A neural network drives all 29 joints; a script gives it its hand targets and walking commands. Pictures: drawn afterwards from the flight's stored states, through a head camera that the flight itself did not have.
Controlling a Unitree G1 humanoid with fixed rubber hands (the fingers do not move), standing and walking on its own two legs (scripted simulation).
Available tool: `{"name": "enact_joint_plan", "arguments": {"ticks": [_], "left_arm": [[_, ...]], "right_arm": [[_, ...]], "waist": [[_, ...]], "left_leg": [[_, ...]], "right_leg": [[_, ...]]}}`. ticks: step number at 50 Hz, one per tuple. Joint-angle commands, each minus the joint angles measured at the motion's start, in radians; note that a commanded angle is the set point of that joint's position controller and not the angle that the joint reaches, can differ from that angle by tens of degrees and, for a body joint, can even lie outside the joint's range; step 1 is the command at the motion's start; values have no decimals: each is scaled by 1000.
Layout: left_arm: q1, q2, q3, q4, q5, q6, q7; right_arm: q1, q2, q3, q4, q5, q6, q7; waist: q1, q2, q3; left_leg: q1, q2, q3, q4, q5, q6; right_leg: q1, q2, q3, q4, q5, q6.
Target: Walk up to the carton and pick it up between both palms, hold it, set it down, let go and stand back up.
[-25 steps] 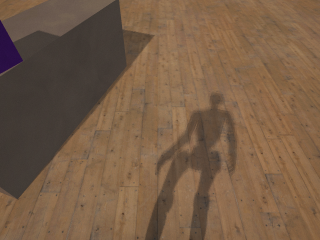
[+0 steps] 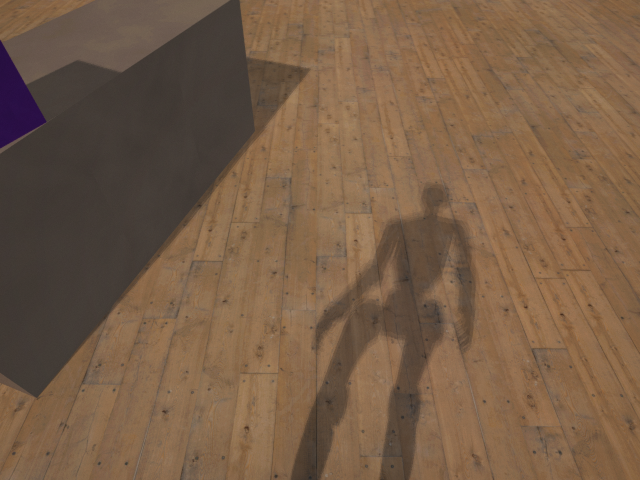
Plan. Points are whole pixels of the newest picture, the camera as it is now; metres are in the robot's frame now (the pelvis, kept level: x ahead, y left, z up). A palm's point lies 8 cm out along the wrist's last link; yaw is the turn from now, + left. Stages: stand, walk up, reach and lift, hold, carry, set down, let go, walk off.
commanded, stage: stand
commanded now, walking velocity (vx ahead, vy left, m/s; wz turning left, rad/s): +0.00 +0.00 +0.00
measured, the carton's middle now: out of the picture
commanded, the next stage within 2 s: walk up in 0.48 s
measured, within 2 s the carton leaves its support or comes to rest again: neither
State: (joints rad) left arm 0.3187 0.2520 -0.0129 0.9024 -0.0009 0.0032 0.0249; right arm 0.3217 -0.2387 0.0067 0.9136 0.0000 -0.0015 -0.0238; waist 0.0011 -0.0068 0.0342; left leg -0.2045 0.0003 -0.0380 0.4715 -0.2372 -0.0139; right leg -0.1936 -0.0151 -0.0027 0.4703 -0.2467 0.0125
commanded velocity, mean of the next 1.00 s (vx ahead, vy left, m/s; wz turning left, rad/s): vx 0.00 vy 0.00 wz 0.00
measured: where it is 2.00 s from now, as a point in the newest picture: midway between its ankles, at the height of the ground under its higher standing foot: (232, 404)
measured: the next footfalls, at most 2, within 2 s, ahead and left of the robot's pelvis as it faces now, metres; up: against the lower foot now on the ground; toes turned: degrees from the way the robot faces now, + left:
left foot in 1.00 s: +0.11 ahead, +0.25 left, +0.00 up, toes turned +25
right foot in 1.44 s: +0.45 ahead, +0.12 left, +0.00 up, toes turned +33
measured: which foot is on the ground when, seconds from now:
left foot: down 0.00-0.70, up 0.72-0.98, down 1.00-1.00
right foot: down 0.00-1.00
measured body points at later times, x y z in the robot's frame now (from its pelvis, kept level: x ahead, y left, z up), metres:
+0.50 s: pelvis +0.01 +0.00 +0.00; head +0.02 +0.00 +0.45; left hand +0.03 +0.25 -0.14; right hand +0.03 -0.25 -0.14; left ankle +0.01 +0.13 -0.74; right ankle +0.01 -0.13 -0.74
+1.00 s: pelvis +0.06 +0.07 -0.02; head +0.04 +0.11 +0.43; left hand +0.04 +0.37 -0.17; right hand +0.15 -0.21 -0.13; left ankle +0.08 +0.23 -0.74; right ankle +0.00 -0.12 -0.74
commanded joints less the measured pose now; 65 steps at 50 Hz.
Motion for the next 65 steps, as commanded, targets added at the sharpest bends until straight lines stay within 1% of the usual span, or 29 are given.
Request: {"name": "enact_joint_plan", "arguments": {"ticks": [1,9,13,15,17,21,33,34,35,36,37,38,40,43,46,48,49,50,51,52,53,54,55,56,57,58,60,62,65], "left_arm": [[55,138,39,-34,-2,-17,6],[52,112,32,-21,3,-19,7],[55,109,31,-15,1,-20,11],[70,108,32,-8,4,-17,11],[56,116,30,-7,2,-18,12],[49,115,25,4,-3,-21,10],[59,96,27,23,-2,-17,13],[0,195,101,-48,66,-27,7],[48,253,130,-31,77,-30,11],[116,246,121,-7,84,-39,16],[79,218,116,4,91,-51,23],[9,219,121,-5,90,-64,28],[-123,229,126,-23,88,-83,22],[-146,201,123,-32,80,-78,-7],[-122,222,129,-21,87,-71,-18],[-178,260,133,-32,90,-56,-23],[-179,206,114,-30,89,-48,-28],[-180,136,83,-51,79,-39,-44],[-225,55,51,-138,62,-39,-69],[-245,114,65,-205,28,-33,-74],[-237,160,72,-201,27,-35,-75],[-183,156,66,-177,20,-51,-80],[-181,161,66,-174,19,-64,-82],[-159,179,77,-167,21,-71,-83],[-112,171,82,-166,24,-71,-88],[-81,152,82,-157,30,-67,-94],[-121,127,78,-193,36,-56,-97],[-160,107,78,-228,24,-52,-100],[-183,79,78,-268,31,-55,-96]], "right_arm": [[42,-138,-34,-37,0,-16,-8],[46,-114,-30,-18,0,-17,-7],[53,-119,-30,-10,-1,-19,-8],[27,-126,-28,-9,1,-15,-11],[45,-115,-26,-7,-1,-17,-11],[57,-110,-26,5,-3,-16,-12],[39,-107,-22,30,0,-17,-14],[55,-149,-87,-30,-27,-7,16],[-24,-143,-91,-59,-30,3,34],[-137,-117,-87,-116,-59,6,42],[-131,-137,-104,-130,-82,11,51],[-53,-135,-119,-109,-80,15,61],[100,-98,-124,-66,-61,21,80],[30,-91,-124,-92,-46,18,105],[44,-70,-118,-96,-29,-6,106],[161,-88,-133,-58,-26,-23,90],[236,-127,-148,-18,-26,-33,75],[373,-171,-164,31,-22,-41,53],[395,-256,-166,23,-34,-48,34],[299,-325,-168,-19,-30,-40,25],[202,-342,-164,-42,-25,-35,11],[170,-339,-157,-52,-34,-36,-2],[144,-305,-146,-59,-51,-40,-10],[123,-249,-126,-66,-51,-48,-8],[105,-208,-115,-68,-49,-56,-1],[95,-204,-109,-69,-50,-66,4],[115,-209,-106,-70,-43,-84,10],[117,-212,-110,-80,-38,-87,15],[155,-197,-114,-87,-44,-91,22]], "waist": [[3,-7,36],[-2,17,27],[-6,-11,-1],[12,22,38],[-4,29,15],[-6,-4,19],[3,20,54],[23,-88,24],[73,-203,89],[141,-218,98],[100,-91,99],[55,-18,85],[-15,-85,41],[14,-195,83],[26,-136,94],[-44,-91,63],[-83,55,43],[-152,232,-5],[-157,417,58],[-114,326,48],[-68,238,97],[-48,249,105],[-37,210,118],[-20,140,108],[1,142,89],[11,154,59],[-13,135,65],[-28,126,103],[-46,90,84]], "left_leg": [[-42,80,-75,-98,46,21],[-39,80,-70,-98,59,29],[-16,84,-73,-101,88,25],[-23,85,-69,-101,66,27],[-19,84,-71,-103,73,23],[-6,89,-68,-101,101,18],[-23,84,-48,-102,110,19],[-355,44,-160,21,-309,81],[-592,15,-57,153,-348,56],[-622,64,13,429,-257,24],[-592,134,-5,549,-233,6],[-535,161,-26,596,-184,-4],[-436,206,-36,611,-116,-3],[-342,196,68,464,-104,-9],[-183,158,183,287,-101,20],[5,113,255,228,-76,46],[135,58,262,200,-106,62],[207,18,156,96,-229,111],[224,196,-346,-127,-430,207],[141,391,-788,-365,-680,333],[81,417,-765,-407,-816,335],[122,398,-641,-363,-718,327],[72,372,-547,-296,-540,315],[-34,321,-397,-261,-402,276],[-98,270,-292,-258,-333,245],[-110,234,-242,-257,-272,235],[-99,219,-220,-245,-175,258],[-105,177,-195,-246,-198,251],[-36,183,-204,-226,-167,238]], "right_leg": [[-26,-74,79,-101,37,-30],[-9,-81,83,-103,65,-29],[1,-79,73,-104,79,-32],[-17,-80,80,-110,55,-24],[-20,-80,82,-106,59,-27],[-17,-78,78,-105,89,-29],[-13,-81,80,-103,107,-20],[206,-113,109,-37,-332,-103],[310,-248,251,-181,-522,-187],[258,-469,392,-307,-520,-280],[160,-532,406,-331,-483,-317],[94,-498,322,-322,-452,-297],[79,-423,160,-295,-375,-259],[12,-331,-56,-289,-329,-222],[-26,-283,-191,-194,-320,-209],[-124,-285,-204,-61,-468,-215],[-211,-246,-230,129,-440,-199],[-250,-133,-306,528,-280,-144],[-534,-22,-195,799,-414,-72],[-628,-27,-26,867,-434,-39],[-634,-93,51,874,-345,-43],[-648,-113,40,852,-273,-44],[-617,-131,42,799,-218,-37],[-506,-139,55,696,-152,-33],[-403,-121,35,638,-107,-25],[-340,-100,10,611,-69,-16],[-344,-87,4,498,-25,-2],[-356,-69,-6,374,64,9],[-331,-48,-17,233,140,11]]}}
